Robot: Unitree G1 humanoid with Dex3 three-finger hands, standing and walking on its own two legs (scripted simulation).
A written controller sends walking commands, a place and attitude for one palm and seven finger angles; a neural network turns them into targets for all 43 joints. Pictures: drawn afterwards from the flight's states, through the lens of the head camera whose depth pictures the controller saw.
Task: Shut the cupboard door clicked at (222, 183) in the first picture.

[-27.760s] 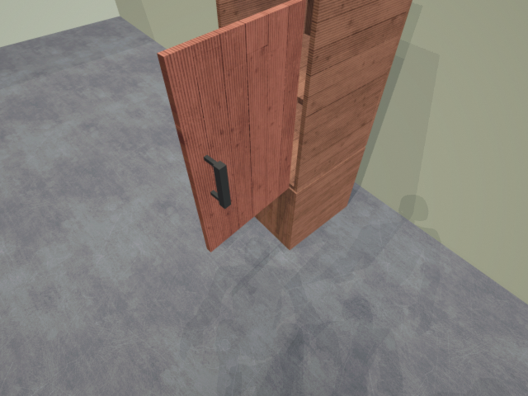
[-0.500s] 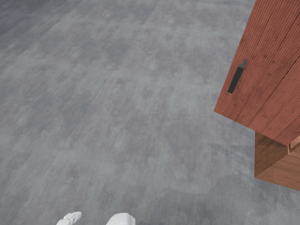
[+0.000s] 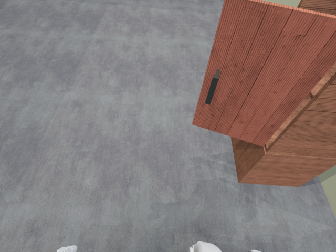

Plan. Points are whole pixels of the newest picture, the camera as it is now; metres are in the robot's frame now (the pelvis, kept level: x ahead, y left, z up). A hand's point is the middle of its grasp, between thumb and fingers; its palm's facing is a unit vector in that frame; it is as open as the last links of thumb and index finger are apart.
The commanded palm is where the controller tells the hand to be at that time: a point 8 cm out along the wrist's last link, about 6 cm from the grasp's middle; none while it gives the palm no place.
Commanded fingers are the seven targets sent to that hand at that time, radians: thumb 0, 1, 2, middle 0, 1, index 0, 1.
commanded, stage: turn to face it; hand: left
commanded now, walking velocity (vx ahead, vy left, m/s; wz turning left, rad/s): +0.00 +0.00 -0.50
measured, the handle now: (212, 87) +0.68 -0.12 -0.06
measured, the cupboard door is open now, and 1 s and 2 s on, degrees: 73 73 73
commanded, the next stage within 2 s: take the last steps up to it in 0.42 s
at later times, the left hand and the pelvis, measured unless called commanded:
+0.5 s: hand (119, 251) +0.14 +0.14 -0.17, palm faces -0.19 -0.96 -0.20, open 7.4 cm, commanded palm none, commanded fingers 0.00 0.90 0.90 -0.20 -0.30 -0.20 -0.30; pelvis +0.02 -0.03 +0.00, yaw -12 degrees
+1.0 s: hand (151, 210) +0.25 +0.06 -0.17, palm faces -0.38 -0.90 -0.22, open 7.4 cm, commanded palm none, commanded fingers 0.00 0.90 0.90 -0.20 -0.30 -0.20 -0.30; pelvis +0.09 -0.10 -0.01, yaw -20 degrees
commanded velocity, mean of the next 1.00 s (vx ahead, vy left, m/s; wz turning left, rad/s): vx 0.14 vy -0.05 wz -0.22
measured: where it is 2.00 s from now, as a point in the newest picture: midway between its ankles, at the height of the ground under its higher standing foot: outside the picture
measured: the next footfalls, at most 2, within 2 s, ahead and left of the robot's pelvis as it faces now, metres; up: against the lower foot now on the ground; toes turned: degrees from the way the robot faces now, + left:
right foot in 0.16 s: +0.03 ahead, -0.15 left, +0.00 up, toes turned -10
left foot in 0.54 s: +0.10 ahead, +0.08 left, +0.00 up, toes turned -9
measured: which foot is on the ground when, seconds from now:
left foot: down 0.00-0.16, up 0.18-0.52, down 0.54-0.98, up 1.00-1.00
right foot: up 0.00-0.14, down 0.16-0.56, up 0.58-0.96, down 0.98-1.00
